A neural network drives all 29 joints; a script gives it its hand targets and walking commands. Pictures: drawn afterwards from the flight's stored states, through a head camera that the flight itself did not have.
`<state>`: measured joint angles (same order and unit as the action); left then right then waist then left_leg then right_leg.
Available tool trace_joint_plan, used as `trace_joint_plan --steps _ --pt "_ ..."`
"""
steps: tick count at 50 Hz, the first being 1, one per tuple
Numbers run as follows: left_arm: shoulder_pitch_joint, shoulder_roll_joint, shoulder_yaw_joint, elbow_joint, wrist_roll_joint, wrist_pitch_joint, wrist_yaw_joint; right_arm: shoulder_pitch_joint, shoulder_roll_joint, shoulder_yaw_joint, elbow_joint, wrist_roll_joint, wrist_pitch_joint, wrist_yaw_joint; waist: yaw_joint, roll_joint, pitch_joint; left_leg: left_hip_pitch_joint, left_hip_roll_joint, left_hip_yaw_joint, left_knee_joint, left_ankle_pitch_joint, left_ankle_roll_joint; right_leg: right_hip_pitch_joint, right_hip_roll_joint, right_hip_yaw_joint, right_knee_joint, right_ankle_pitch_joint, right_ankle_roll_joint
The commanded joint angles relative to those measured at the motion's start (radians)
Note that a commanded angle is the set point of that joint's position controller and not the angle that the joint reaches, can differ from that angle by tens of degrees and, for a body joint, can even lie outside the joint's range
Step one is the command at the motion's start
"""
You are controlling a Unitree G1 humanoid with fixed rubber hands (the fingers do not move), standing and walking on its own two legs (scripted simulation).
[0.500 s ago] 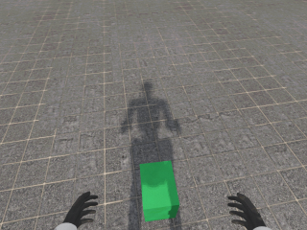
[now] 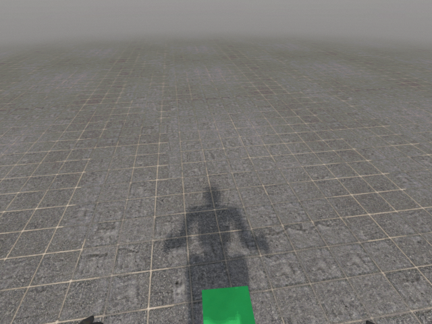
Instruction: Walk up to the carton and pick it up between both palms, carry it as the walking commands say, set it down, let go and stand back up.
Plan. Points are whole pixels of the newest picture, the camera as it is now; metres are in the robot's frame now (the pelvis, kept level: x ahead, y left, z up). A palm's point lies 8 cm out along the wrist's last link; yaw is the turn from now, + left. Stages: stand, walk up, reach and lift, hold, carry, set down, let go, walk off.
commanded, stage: stand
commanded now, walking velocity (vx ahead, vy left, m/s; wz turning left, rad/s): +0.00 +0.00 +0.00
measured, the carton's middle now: out of the picture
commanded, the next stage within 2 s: none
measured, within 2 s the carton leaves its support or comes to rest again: neither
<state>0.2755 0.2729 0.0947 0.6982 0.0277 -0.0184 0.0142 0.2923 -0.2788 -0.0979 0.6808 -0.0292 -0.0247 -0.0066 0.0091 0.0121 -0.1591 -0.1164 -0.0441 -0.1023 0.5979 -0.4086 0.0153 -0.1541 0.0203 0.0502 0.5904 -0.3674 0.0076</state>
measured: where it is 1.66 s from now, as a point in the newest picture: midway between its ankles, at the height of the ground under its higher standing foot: outside the picture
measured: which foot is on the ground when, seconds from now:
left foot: down 0.00-1.00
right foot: down 0.00-1.00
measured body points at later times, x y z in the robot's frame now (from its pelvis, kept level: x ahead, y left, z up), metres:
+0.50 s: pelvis -0.06 +0.00 +0.00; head -0.12 +0.00 +0.45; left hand +0.04 +0.28 -0.09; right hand +0.05 -0.28 -0.10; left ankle -0.05 +0.12 -0.73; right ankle -0.03 -0.13 -0.73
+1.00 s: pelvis -0.10 -0.02 +0.00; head -0.14 -0.02 +0.45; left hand -0.02 +0.28 -0.10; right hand +0.01 -0.30 -0.10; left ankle -0.05 +0.12 -0.73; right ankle -0.03 -0.13 -0.73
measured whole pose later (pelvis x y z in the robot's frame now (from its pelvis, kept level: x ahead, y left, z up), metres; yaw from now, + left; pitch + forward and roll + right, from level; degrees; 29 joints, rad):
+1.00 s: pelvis -0.10 -0.02 +0.00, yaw +1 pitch -4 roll +0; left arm 0.30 0.32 0.07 0.83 0.02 -0.04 0.00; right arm 0.29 -0.30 -0.07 0.83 -0.02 -0.04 0.01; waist 0.01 0.00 -0.04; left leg -0.26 -0.04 -0.13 0.57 -0.24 -0.02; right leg -0.28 0.02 0.02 0.54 -0.19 -0.01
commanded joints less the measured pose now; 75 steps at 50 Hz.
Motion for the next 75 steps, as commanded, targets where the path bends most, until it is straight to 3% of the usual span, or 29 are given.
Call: trace_joint_plan --steps 1,7,25,35,49,75 --pt "-0.083 0.150 0.035 -0.090 -0.002 -0.030 0.009 -0.074 -0.140 -0.031 -0.087 0.002 -0.028 -0.008 0.001 -0.003 0.248 -0.163 0.073 -0.067 -0.149 0.423 0.026 -0.068 -0.066 0.048 -0.106 0.339 -0.039" --pt "-0.072 0.160 0.033 -0.064 -0.005 -0.037 0.012 -0.063 -0.141 -0.030 -0.062 0.006 -0.034 -0.011 -0.003 -0.002 0.210 -0.144 0.076 -0.082 -0.158 0.400 0.033 -0.049 -0.069 0.047 -0.109 0.319 -0.034" --pt "-0.039 0.172 0.009 0.000 -0.010 -0.041 0.004 -0.053 -0.156 -0.020 0.015 0.009 -0.030 -0.001 -0.006 0.011 0.256 -0.248 0.085 -0.131 -0.226 0.011 0.035 -0.068 -0.088 0.076 -0.166 0.066 -0.035" --pt "-0.035 0.195 0.009 0.024 -0.012 -0.042 -0.004 -0.051 -0.168 -0.015 0.040 0.008 -0.030 0.006 -0.002 -0.002 0.257 -0.270 0.086 -0.140 -0.221 -0.071 0.034 -0.116 -0.099 0.110 -0.200 -0.064 -0.048" --pt "-0.021 0.219 0.014 0.054 -0.012 -0.037 -0.015 -0.041 -0.184 -0.011 0.069 0.010 -0.032 0.009 0.003 0.000 0.245 -0.280 0.082 -0.141 -0.219 -0.115 0.032 -0.154 -0.109 0.142 -0.230 -0.164 -0.055" --pt "-0.066 0.230 0.017 0.104 -0.019 -0.034 -0.016 -0.064 -0.209 0.007 0.106 0.019 -0.036 -0.001 0.008 -0.005 0.222 -0.246 0.095 -0.144 -0.229 -0.016 0.025 -0.104 -0.127 0.127 -0.245 -0.080 -0.042"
